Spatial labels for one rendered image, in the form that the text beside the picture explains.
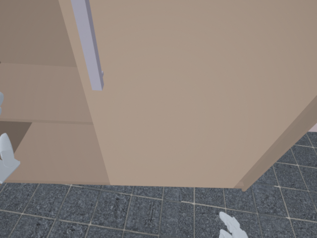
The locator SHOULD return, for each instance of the robot left hand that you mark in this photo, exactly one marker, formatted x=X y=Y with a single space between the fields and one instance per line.
x=8 y=164

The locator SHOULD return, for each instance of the handle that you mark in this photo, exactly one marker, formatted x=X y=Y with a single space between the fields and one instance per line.
x=84 y=21

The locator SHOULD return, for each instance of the robot right hand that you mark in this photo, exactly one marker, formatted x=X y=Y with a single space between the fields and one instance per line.
x=233 y=226

